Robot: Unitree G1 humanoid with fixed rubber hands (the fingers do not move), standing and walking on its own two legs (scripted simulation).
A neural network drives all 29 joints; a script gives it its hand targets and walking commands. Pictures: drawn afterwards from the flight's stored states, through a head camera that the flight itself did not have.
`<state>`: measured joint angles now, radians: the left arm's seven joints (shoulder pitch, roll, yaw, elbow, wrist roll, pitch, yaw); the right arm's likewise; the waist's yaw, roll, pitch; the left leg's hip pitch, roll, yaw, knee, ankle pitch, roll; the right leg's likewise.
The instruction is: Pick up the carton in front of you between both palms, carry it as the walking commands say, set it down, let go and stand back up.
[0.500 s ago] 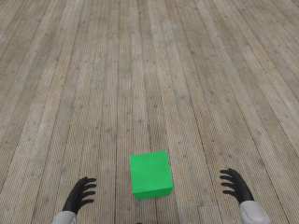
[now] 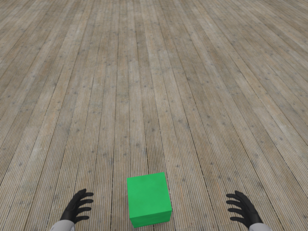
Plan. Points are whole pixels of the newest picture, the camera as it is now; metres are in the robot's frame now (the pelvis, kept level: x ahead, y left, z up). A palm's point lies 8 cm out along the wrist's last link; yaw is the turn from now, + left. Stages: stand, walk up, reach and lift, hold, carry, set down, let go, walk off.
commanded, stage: let go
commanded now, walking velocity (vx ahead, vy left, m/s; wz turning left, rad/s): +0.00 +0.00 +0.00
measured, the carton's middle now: (148, 200) +0.38 +0.05 -0.65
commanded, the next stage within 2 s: stand in 0.02 s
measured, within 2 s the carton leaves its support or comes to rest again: neither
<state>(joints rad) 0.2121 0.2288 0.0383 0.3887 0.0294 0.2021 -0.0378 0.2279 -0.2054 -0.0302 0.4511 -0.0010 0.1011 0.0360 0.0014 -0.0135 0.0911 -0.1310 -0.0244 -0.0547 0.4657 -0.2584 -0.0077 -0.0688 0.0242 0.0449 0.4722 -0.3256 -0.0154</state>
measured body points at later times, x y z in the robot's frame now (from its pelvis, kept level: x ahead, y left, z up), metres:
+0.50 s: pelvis +0.00 +0.03 +0.00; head +0.00 +0.04 +0.45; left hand +0.12 +0.30 -0.11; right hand +0.12 -0.26 -0.10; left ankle +0.00 +0.13 -0.74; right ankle -0.04 -0.11 -0.74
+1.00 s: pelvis -0.02 +0.03 +0.00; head -0.02 +0.04 +0.45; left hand +0.07 +0.31 -0.12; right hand +0.08 -0.26 -0.11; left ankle +0.00 +0.13 -0.74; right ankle -0.04 -0.11 -0.74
